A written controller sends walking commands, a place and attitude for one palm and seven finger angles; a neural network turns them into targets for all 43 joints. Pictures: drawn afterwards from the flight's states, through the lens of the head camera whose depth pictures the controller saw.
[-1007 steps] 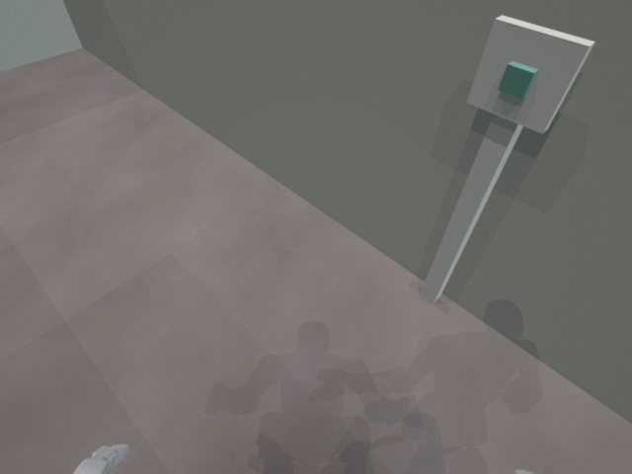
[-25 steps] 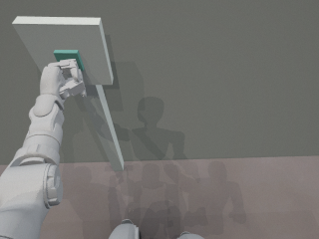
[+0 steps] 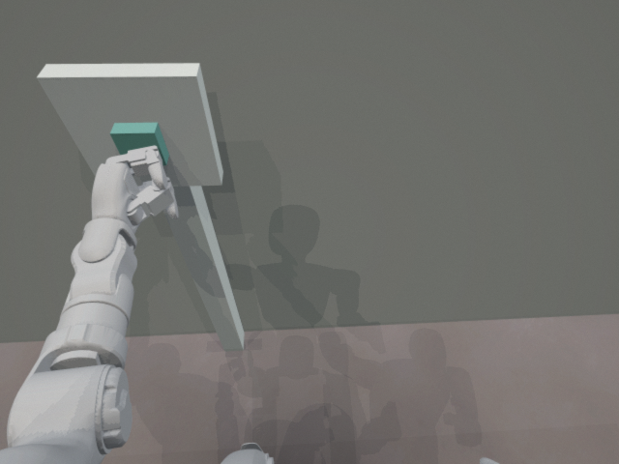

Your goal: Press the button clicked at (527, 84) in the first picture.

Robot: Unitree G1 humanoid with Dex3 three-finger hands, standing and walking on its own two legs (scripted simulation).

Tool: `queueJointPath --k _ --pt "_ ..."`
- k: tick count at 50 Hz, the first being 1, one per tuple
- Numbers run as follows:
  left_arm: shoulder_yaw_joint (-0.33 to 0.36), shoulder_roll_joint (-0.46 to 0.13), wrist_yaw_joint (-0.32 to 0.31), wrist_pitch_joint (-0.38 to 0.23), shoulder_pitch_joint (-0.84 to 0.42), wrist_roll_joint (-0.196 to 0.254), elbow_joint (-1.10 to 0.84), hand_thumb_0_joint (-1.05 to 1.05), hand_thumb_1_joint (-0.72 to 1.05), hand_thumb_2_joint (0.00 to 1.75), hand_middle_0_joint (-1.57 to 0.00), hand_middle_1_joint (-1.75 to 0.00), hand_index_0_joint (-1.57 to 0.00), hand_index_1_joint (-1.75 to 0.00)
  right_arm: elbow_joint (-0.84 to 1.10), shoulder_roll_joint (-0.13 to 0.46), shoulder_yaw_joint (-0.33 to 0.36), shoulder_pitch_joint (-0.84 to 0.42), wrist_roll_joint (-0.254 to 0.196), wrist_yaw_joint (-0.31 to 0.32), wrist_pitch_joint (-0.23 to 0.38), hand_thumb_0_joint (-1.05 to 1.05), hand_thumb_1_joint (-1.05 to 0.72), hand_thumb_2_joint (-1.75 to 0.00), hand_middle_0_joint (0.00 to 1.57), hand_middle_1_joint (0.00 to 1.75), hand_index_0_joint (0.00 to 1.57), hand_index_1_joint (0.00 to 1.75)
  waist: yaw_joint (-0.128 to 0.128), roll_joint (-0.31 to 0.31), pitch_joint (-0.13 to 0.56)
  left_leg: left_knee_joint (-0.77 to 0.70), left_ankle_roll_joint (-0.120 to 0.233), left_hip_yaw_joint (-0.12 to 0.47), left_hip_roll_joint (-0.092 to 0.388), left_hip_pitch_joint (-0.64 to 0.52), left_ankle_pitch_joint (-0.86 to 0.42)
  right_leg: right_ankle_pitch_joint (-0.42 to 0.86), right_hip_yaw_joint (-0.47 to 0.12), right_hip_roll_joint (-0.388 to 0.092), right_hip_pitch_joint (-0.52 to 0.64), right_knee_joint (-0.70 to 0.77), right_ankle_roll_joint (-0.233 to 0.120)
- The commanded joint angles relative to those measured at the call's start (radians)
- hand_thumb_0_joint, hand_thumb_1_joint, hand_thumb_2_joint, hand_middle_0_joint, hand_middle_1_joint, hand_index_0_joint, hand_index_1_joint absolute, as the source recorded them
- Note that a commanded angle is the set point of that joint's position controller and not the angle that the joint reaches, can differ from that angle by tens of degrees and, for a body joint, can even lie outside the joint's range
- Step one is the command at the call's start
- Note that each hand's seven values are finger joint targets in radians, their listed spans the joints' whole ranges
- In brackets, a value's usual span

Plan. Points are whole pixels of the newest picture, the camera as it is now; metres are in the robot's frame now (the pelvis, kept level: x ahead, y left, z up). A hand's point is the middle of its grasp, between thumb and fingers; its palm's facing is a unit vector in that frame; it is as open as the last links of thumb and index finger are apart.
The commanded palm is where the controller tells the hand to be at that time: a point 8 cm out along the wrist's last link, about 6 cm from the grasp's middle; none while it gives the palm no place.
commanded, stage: pull the fist back off the button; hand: left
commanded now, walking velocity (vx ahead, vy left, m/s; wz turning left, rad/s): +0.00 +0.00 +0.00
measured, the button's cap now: (141, 143) +0.50 +0.22 +0.14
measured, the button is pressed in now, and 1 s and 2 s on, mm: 0 0 0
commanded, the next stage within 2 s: draw the hand back to the body in 0.52 s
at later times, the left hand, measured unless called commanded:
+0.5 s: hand (158, 240) +0.36 +0.18 +0.11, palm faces +0.05 -1.00 -0.02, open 3.1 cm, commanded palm +0.33 +0.23 +0.12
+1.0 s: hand (121, 265) +0.31 +0.20 +0.14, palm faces +0.07 -1.00 -0.01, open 3.1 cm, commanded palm +0.27 +0.25 +0.15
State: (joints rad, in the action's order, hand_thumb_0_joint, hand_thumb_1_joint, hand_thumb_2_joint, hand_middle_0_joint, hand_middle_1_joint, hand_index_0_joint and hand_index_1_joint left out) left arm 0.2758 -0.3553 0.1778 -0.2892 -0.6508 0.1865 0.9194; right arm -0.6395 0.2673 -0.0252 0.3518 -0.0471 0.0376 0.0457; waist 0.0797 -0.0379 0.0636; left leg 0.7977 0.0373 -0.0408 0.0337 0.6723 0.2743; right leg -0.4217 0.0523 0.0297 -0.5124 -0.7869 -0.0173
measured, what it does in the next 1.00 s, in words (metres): stands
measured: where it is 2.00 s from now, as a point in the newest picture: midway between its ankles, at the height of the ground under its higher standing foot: outside the picture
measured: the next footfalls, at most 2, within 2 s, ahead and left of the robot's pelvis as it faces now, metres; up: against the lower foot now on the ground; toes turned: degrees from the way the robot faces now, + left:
none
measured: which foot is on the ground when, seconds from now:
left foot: down 0.00-1.00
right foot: down 0.00-1.00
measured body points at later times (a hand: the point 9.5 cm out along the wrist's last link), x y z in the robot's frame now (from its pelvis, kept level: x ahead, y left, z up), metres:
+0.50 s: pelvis +0.03 -0.01 +0.01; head +0.05 -0.02 +0.46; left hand +0.35 +0.23 +0.12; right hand +0.21 -0.25 -0.08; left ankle +0.07 +0.10 -0.70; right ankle -0.02 -0.11 -0.70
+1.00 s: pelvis +0.02 -0.02 +0.02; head +0.01 -0.04 +0.47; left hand +0.30 +0.25 +0.14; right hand +0.18 -0.26 -0.07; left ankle +0.07 +0.10 -0.70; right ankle -0.02 -0.11 -0.70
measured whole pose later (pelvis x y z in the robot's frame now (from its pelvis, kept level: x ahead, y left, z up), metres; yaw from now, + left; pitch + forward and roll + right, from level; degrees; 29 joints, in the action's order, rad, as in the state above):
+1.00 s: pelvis +0.02 -0.02 +0.02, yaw +0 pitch +2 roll +0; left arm 0.28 -0.30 0.26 -0.05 0.01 0.32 0.17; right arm -0.57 0.27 -0.03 0.26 -0.08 0.07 0.05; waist 0.00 -0.06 0.07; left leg 0.65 0.01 -0.05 0.03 0.43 0.25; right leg -0.40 0.04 0.03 -0.28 -0.66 -0.03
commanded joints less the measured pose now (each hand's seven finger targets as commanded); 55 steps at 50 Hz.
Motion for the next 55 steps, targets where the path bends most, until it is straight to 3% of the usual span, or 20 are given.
queueJointPath --k 1,2,5,9,14,17,19,21,22,23,27,28,29,32,37,44,47,48,52,55 --pt "0.044 -0.217 -0.002 -0.052 -0.32 0.017 -0.337 0.0 0.9 0.9 -1.3 -1.5 -1.3 -1.5 0.138 0.157 0.059 -0.001 -0.004 0.012 0.038 0.0 -0.9 -0.9 0.2 0.3 0.2 0.3 -0.03 -0.033 0.33 -0.116 0.001 0.091 -0.012 -0.423 -0.059 0.162 -0.022 0.027 -0.062 0.159 -0.005" --pt "0.03 -0.188 0.001 -0.045 -0.271 0.022 -0.373 0.0 0.9 0.9 -1.3 -1.5 -1.3 -1.5 0.15 0.152 0.059 -0.011 -0.004 0.009 0.039 0.0 -0.9 -0.9 0.2 0.3 0.2 0.3 -0.037 -0.051 0.34 -0.113 0.001 0.086 -0.014 -0.442 -0.092 0.195 -0.019 0.027 -0.052 0.155 -0.006" --pt "0.04 -0.187 0.003 -0.02 -0.164 0.035 -0.443 0.0 0.9 0.9 -1.3 -1.5 -1.3 -1.5 0.166 0.15 0.06 -0.026 -0.007 0.005 0.034 0.0 -0.9 -0.9 0.2 0.3 0.2 0.3 -0.046 -0.01 0.319 -0.113 0.004 0.075 -0.014 -0.435 -0.144 0.268 -0.019 0.026 -0.012 0.158 -0.002" --pt "0.008 -0.118 0.006 0.012 -0.015 0.06 -0.596 0.0 0.9 0.9 -1.3 -1.5 -1.3 -1.5 0.197 0.139 0.062 -0.063 -0.012 0.001 0.04 0.0 -0.9 -0.9 0.2 0.3 0.2 0.3 -0.062 0.004 0.319 -0.116 0.006 0.064 -0.017 -0.468 -0.224 0.361 -0.016 0.025 0.029 0.158 0.002" --pt "-0.032 -0.066 -0.011 0.039 0.084 0.065 -0.765 0.0 0.9 0.9 -1.3 -1.5 -1.3 -1.5 0.204 0.129 0.061 -0.101 -0.011 0.0 0.048 0.0 -0.9 -0.9 0.2 0.3 0.2 0.3 -0.056 -0.008 0.284 -0.121 0.005 0.064 -0.017 -0.494 -0.262 0.398 -0.013 0.022 0.034 0.163 0.006" --pt "-0.001 -0.1 -0.019 0.052 0.142 0.063 -0.826 0.0 0.9 0.9 -1.3 -1.5 -1.3 -1.5 0.203 0.128 0.058 -0.116 -0.007 0.005 0.046 0.0 -0.9 -0.9 0.2 0.3 0.2 0.3 -0.063 0.006 0.289 -0.124 0.004 0.062 -0.022 -0.493 -0.289 0.441 -0.015 0.019 0.072 0.161 0.005" --pt "-0.039 -0.057 -0.017 0.055 0.181 0.064 -0.878 0.0 0.9 0.9 -1.3 -1.5 -1.3 -1.5 0.21 0.119 0.055 -0.133 -0.008 0.004 0.049 0.0 -0.9 -0.9 0.2 0.3 0.2 0.3 -0.06 0.004 0.298 -0.122 0.005 0.058 -0.023 -0.505 -0.31 0.467 -0.016 0.015 0.082 0.16 0.008" --pt "-0.005 -0.081 -0.013 0.063 0.252 0.073 -0.906 0.0 0.9 0.9 -1.3 -1.5 -1.3 -1.5 0.212 0.116 0.055 -0.145 -0.006 0.006 0.05 0.0 -0.9 -0.9 0.2 0.3 0.2 0.3 -0.077 -0.007 0.302 -0.125 0.003 0.054 -0.026 -0.504 -0.323 0.492 -0.019 0.013 0.107 0.161 0.008" --pt "-0.016 -0.076 -0.008 0.066 0.225 0.075 -0.914 0.0 0.9 0.9 -1.3 -1.5 -1.3 -1.5 0.209 0.116 0.052 -0.153 -0.007 0.01 0.048 0.0 -0.9 -0.9 0.2 0.3 0.2 0.3 -0.063 -0.012 0.286 -0.126 0.003 0.053 -0.027 -0.504 -0.317 0.491 -0.018 0.012 0.099 0.166 0.008" --pt "0.001 -0.095 -0.006 0.069 0.224 0.08 -0.9 0.0 0.9 0.9 -1.3 -1.5 -1.3 -1.5 0.201 0.119 0.053 -0.147 -0.005 0.013 0.045 0.0 -0.9 -0.9 0.2 0.3 0.2 0.3 -0.058 0.037 0.276 -0.121 0.006 0.054 -0.027 -0.484 -0.299 0.49 -0.021 0.013 0.109 0.171 0.012" --pt "-0.021 -0.073 0.016 0.094 0.165 0.086 -0.834 0.0 0.9 0.9 -1.3 -1.5 -1.3 -1.5 0.19 0.117 0.044 -0.17 -0.01 0.027 0.04 0.0 -0.9 -0.9 0.2 0.3 0.2 0.3 -0.043 0.019 0.21 -0.134 0.004 0.054 -0.036 -0.451 -0.203 0.414 -0.027 0.008 0.07 0.197 0.014" --pt "0.003 -0.102 0.017 0.096 0.16 0.089 -0.81 0.0 0.9 0.9 -1.3 -1.5 -1.3 -1.5 0.184 0.121 0.044 -0.166 -0.01 0.03 0.038 0.0 -0.9 -0.9 0.2 0.3 0.2 0.3 -0.04 0.057 0.199 -0.129 0.009 0.054 -0.036 -0.437 -0.192 0.408 -0.033 0.006 0.077 0.204 0.017" --pt "-0.009 -0.086 0.027 0.099 0.161 0.092 -0.805 0.0 0.9 0.9 -1.3 -1.5 -1.3 -1.5 0.187 0.119 0.043 -0.175 -0.01 0.033 0.038 0.0 -0.9 -0.9 0.2 0.3 0.2 0.3 -0.046 0.03 0.216 -0.132 0.007 0.05 -0.039 -0.441 -0.189 0.412 -0.038 0.001 0.081 0.204 0.018" --pt "0.015 -0.123 0.048 0.099 0.135 0.097 -0.793 0.0 0.9 0.9 -1.3 -1.5 -1.3 -1.5 0.19 0.119 0.039 -0.18 -0.011 0.039 0.037 0.0 -0.9 -0.9 0.2 0.3 0.2 0.3 -0.058 0.002 0.241 -0.135 0.006 0.054 -0.043 -0.446 -0.178 0.396 -0.046 -0.002 0.097 0.21 0.015" --pt "0.042 -0.144 0.069 0.086 0.236 0.119 -0.878 0.0 0.9 0.9 -1.3 -1.5 -1.3 -1.5 0.219 0.109 0.033 -0.208 -0.014 0.037 0.053 0.0 -0.9 -0.9 0.2 0.3 0.2 0.3 -0.095 -0.035 0.28 -0.154 0.006 0.05 -0.043 -0.469 -0.202 0.429 -0.05 -0.003 0.16 0.214 0.015" --pt "0.104 -0.163 0.078 0.157 0.42 0.156 -0.889 0.0 0.9 0.9 -1.3 -1.5 -1.3 -1.5 0.241 0.117 0.034 -0.23 -0.028 0.038 0.059 0.0 -0.9 -0.9 0.2 0.3 0.2 0.3 -0.112 0.105 0.167 -0.188 0.013 0.04 -0.042 -0.397 -0.122 0.403 -0.079 -0.021 0.171 0.264 0.062" --pt "0.08 -0.148 0.079 0.179 0.385 0.151 -0.991 0.0 0.9 0.9 -1.3 -1.5 -1.3 -1.5 0.252 0.111 0.032 -0.242 -0.03 0.043 0.069 0.0 -0.9 -0.9 0.2 0.3 0.2 0.3 -0.106 0.016 0.159 -0.204 0.011 0.041 -0.042 -0.444 -0.116 0.341 -0.067 -0.01 0.149 0.277 0.046" --pt "0.08 -0.149 0.078 0.179 0.404 0.155 -1.015 0.0 0.9 0.9 -1.3 -1.5 -1.3 -1.5 0.255 0.113 0.031 -0.244 -0.029 0.044 0.074 0.0 -0.9 -0.9 0.2 0.3 0.2 0.3 -0.103 0.039 0.152 -0.201 0.014 0.045 -0.039 -0.442 -0.108 0.316 -0.069 -0.008 0.147 0.282 0.05" --pt "0.068 -0.14 0.078 0.168 0.407 0.157 -1.117 0.0 0.9 0.9 -1.3 -1.5 -1.3 -1.5 0.25 0.107 0.027 -0.25 -0.028 0.054 0.098 0.0 -0.9 -0.9 0.2 0.3 0.2 0.3 -0.094 -0.008 0.159 -0.218 0.011 0.054 -0.038 -0.489 -0.099 0.271 -0.06 -0.001 0.135 0.298 0.036" --pt "0.086 -0.143 0.081 0.185 0.501 0.166 -1.125 0.0 0.9 0.9 -1.3 -1.5 -1.3 -1.5 0.249 0.106 0.024 -0.253 -0.027 0.059 0.115 0.0 -0.9 -0.9 0.2 0.3 0.2 0.3 -0.107 0.001 0.137 -0.229 0.008 0.056 -0.036 -0.483 -0.089 0.253 -0.055 -0.002 0.141 0.308 0.034"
